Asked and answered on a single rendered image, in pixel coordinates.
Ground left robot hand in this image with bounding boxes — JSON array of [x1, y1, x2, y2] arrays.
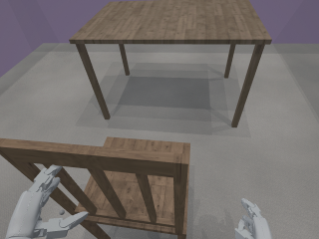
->
[[5, 164, 89, 239]]

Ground chair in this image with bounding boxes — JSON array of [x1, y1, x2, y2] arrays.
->
[[0, 136, 190, 239]]

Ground table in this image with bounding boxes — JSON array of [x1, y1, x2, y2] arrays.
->
[[69, 0, 272, 127]]

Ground right robot hand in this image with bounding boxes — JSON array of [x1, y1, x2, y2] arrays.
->
[[234, 198, 273, 239]]

